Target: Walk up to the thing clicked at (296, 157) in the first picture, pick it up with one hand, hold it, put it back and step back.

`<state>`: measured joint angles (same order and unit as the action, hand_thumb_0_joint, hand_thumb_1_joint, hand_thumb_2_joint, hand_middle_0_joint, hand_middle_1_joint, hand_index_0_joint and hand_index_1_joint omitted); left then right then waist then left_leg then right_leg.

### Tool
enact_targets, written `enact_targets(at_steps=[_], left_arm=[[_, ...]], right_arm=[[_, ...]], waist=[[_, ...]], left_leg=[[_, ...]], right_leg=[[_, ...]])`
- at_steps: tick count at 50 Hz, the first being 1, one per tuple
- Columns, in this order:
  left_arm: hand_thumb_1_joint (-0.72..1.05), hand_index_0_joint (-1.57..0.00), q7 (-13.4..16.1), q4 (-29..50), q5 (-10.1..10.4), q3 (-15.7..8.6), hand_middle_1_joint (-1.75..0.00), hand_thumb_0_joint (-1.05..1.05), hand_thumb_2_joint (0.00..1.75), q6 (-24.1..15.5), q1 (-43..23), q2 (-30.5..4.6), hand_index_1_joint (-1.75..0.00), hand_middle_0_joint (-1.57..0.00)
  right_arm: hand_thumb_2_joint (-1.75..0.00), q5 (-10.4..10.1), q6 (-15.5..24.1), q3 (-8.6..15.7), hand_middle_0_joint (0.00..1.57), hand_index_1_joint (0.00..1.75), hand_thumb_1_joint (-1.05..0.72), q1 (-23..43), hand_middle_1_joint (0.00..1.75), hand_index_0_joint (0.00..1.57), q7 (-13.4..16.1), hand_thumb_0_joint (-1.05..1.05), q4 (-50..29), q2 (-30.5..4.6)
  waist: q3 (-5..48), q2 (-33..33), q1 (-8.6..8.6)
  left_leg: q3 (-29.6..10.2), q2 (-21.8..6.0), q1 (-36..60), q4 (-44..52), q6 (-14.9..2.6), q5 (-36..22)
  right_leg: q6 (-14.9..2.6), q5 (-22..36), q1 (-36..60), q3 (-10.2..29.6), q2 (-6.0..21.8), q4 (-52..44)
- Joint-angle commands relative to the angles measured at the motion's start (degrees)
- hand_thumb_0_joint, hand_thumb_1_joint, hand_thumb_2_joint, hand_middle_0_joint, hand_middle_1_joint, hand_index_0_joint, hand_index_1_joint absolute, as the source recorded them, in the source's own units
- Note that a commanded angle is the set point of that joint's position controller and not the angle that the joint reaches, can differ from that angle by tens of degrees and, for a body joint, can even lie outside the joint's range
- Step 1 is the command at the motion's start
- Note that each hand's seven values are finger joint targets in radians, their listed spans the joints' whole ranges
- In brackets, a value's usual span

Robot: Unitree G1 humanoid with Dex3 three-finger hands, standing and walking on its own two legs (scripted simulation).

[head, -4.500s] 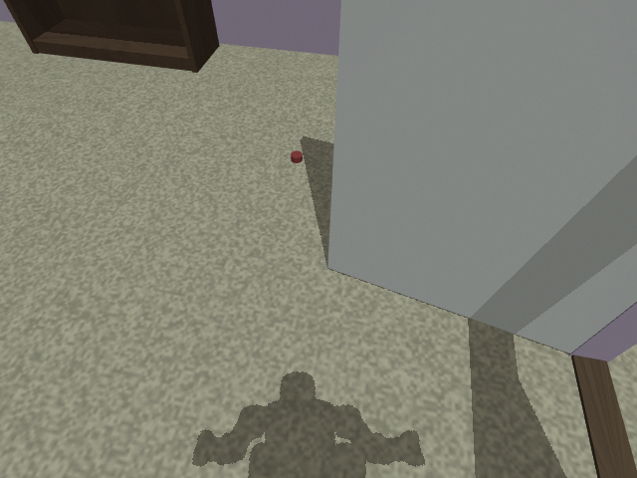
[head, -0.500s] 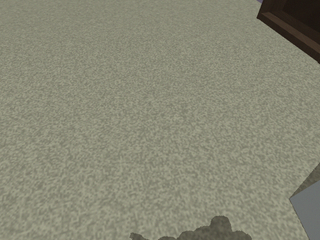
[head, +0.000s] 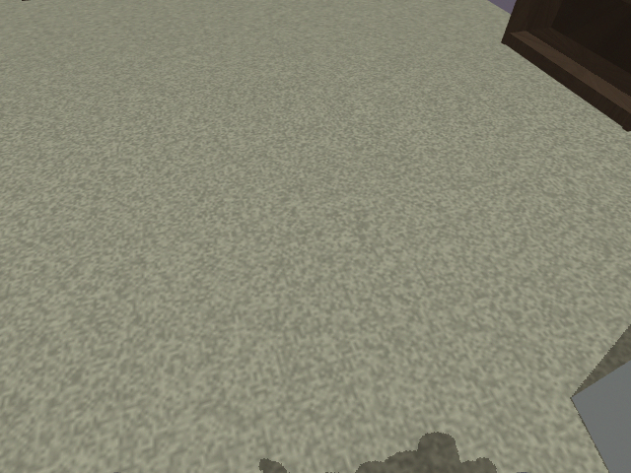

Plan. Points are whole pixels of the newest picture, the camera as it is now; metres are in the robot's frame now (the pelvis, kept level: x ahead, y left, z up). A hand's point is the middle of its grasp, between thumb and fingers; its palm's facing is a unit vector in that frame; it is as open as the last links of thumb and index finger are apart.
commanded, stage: stand
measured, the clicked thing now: out of the picture +0.90 -1.30 -0.77
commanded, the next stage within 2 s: walk up in 1.44 s
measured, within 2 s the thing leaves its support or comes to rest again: neither
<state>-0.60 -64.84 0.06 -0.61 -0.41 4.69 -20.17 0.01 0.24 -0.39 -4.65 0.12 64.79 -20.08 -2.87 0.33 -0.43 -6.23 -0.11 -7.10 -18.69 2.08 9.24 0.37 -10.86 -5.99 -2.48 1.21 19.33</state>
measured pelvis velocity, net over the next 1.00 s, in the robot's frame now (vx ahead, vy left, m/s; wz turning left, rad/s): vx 0.00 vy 0.00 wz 0.00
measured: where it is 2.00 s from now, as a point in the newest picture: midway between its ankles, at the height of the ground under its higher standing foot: outside the picture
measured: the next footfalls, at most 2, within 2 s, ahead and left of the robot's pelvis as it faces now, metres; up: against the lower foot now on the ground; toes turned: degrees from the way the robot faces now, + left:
left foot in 1.72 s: +0.16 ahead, +0.18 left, +0.00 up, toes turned +5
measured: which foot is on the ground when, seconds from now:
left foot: down 0.00-1.00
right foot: down 0.00-1.00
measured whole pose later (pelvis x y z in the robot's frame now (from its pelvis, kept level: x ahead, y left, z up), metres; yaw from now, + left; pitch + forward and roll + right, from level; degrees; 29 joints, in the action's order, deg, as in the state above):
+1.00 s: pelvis +0.00 +0.00 +0.00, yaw +0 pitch -2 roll +0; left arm -0.8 -64.4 -0.1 -0.4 -0.2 6.2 -20.7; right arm 0.2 0.1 -0.7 -6.9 0.0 64.4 -20.4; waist -3.0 0.2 -0.5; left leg -6.0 -0.3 -7.4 -18.7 2.3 9.2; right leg 0.1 -11.0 -6.7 -2.3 1.0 19.9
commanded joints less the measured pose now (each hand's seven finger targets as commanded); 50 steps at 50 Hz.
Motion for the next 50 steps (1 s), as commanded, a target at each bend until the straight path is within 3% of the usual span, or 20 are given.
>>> enact_targets(at_steps=[1,3,11,15,17,22,28,30,36,42,44,50], left_arm=[[0.90,-0.20,0.8,3.0,-0.3,-2.2,-0.30,0.00,0.90,-1.1,-1.5,-12.6,-0.30,-0.20],[0.90,-0.20,0.7,3.2,-0.4,-2.2,-0.30,0.00,0.90,-1.0,-1.7,-12.6,-0.30,-0.20],[0.90,-0.20,0.7,3.2,-0.3,-2.4,-0.30,0.00,0.90,-1.0,-1.0,-13.0,-0.30,-0.20],[0.90,-0.20,0.6,3.3,-0.3,-2.2,-0.30,0.00,0.90,-1.0,-1.2,-12.9,-0.30,-0.20],[0.90,-0.20,0.7,3.4,-0.4,-2.2,-0.30,0.00,0.90,-1.2,-0.6,-13.1,-0.30,-0.20],[0.90,-0.20,0.7,3.2,-0.3,-2.3,-0.30,0.00,0.90,-1.0,-0.7,-13.0,-0.30,-0.20],[0.90,-0.20,0.9,3.3,-0.3,-2.2,-0.30,0.00,0.90,-1.1,0.0,-13.1,-0.30,-0.20],[0.90,-0.20,0.8,3.3,-0.2,-2.2,-0.30,0.00,0.90,-1.0,-0.6,-13.2,-0.30,-0.20],[0.90,-0.20,0.8,3.6,-0.4,-2.1,-0.30,0.00,0.90,-1.1,-0.4,-13.2,-0.30,-0.20],[0.90,-0.20,0.7,3.6,-0.2,-2.0,-0.30,0.00,0.90,-1.0,-0.3,-13.0,-0.30,-0.20],[0.90,-0.20,0.7,3.4,-0.3,-2.0,-0.30,0.00,0.90,-0.9,-0.1,-12.8,-0.30,-0.20],[0.90,-0.20,0.8,3.7,-0.5,-2.0,-0.30,0.00,0.90,-1.1,-0.8,-13.3,-0.30,-0.20]], right_arm=[[-0.90,0.3,1.2,2.0,0.20,0.30,-0.90,1.2,0.30,0.20,0.6,0.00,-3.1,-12.4],[-0.90,0.4,1.3,2.0,0.20,0.30,-0.90,1.1,0.30,0.20,0.5,0.00,-3.1,-12.8],[-0.90,0.3,1.4,2.0,0.20,0.30,-0.90,1.3,0.30,0.20,0.5,0.00,-3.5,-12.4],[-0.90,0.4,1.3,2.0,0.20,0.30,-0.90,0.5,0.30,0.20,0.4,0.00,-3.1,-12.4],[-0.90,0.4,1.3,2.1,0.20,0.30,-0.90,0.6,0.30,0.20,0.5,0.00,-3.3,-12.9],[-0.90,0.3,1.2,1.8,0.20,0.30,-0.90,-0.5,0.30,0.20,0.5,0.00,-3.0,-12.5],[-0.90,0.4,1.3,1.8,0.20,0.30,-0.90,0.0,0.30,0.20,0.6,0.00,-3.5,-12.6],[-0.90,0.4,1.1,1.7,0.20,0.30,-0.90,-0.6,0.30,0.20,0.6,0.00,-3.1,-12.5],[-0.90,0.4,1.2,1.7,0.20,0.30,-0.90,-0.8,0.30,0.20,0.6,0.00,-3.4,-12.6],[-0.90,0.4,1.4,1.7,0.20,0.30,-0.90,-0.6,0.30,0.20,0.6,0.00,-3.6,-12.8],[-0.90,0.4,1.3,1.6,0.20,0.30,-0.90,-0.5,0.30,0.20,0.6,0.00,-3.5,-12.7],[-0.90,0.4,1.2,1.8,0.20,0.30,-0.90,-0.7,0.30,0.20,0.5,0.00,-3.7,-12.6]], waist=[[3.2,-0.3,0.07],[2.7,0.8,0.05],[4.5,0.1,-0.32],[3.2,-0.4,0.03],[4.7,0.2,-0.03],[3.1,0.0,0.25],[5.1,0.0,-0.12],[2.9,-0.8,0.04],[4.1,-0.4,0.03],[3.8,0.6,-0.27],[2.3,1.2,-0.21],[3.5,-0.8,0.19]], left_leg=[[-3.1,-5.4,-1.0,2.3,-2.33,-7.3],[-3.1,-5.5,-1.9,2.8,-2.47,-4.9],[-3.1,-5.5,-0.8,2.4,-2.53,-7.3],[-3.1,-5.2,-1.7,2.5,-2.42,-4.9],[-2.9,-5.4,-0.8,1.8,-2.55,-7.1],[-3.1,-5.4,-2.4,2.6,-2.59,-5.1],[-2.8,-5.6,-0.2,1.6,-2.49,-9.4],[-2.8,-5.4,-1.6,2.3,-2.43,-6.0],[-2.8,-5.7,-1.6,1.9,-2.62,-8.3],[-2.9,-5.8,-1.5,2.3,-2.50,-7.8],[-3.1,-5.6,-2.3,3.0,-2.46,-4.9],[-2.9,-5.4,-2.0,2.1,-2.52,-5.5]], right_leg=[[-1.37,3.0,0.8,5.5,6.2,-4.1],[-1.35,0.9,0.9,5.7,6.1,-4.3],[-1.60,3.2,1.8,5.6,6.3,-3.6],[-1.63,0.1,0.6,6.0,6.2,-4.2],[-1.66,3.5,1.5,6.1,6.4,-3.9],[-1.61,1.6,1.2,5.9,6.1,-3.6],[-1.49,6.2,1.8,5.8,6.3,-2.9],[-1.56,1.8,0.7,6.1,6.1,-3.7],[-1.48,5.5,2.3,5.9,6.3,-3.0],[-1.66,3.6,1.9,5.8,6.2,-2.9],[-1.51,1.1,0.6,5.8,5.9,-3.4],[-1.59,1.9,1.3,6.0,6.3,-3.7]])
